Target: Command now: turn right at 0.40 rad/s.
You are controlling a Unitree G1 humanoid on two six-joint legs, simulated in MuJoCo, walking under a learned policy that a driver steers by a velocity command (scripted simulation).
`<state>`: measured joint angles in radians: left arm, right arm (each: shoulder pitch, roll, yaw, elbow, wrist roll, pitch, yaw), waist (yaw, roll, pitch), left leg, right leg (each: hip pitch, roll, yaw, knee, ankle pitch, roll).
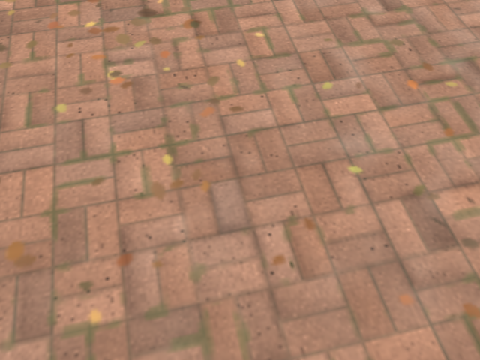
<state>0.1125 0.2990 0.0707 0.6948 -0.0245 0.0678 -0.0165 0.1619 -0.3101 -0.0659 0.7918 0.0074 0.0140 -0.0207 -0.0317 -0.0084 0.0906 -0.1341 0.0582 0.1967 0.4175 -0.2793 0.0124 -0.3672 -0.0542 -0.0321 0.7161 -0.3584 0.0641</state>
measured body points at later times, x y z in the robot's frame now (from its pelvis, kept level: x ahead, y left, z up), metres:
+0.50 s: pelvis +0.11 -0.01 +0.00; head +0.13 -0.01 +0.45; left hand +0.11 +0.27 -0.13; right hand +0.28 -0.25 -0.11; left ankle +0.22 +0.16 -0.71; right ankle +0.01 -0.13 -0.74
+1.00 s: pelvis +0.20 +0.03 -0.01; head +0.21 +0.02 +0.44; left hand +0.24 +0.31 -0.13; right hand +0.38 -0.19 -0.13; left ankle +0.22 +0.14 -0.74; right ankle +0.23 -0.10 -0.74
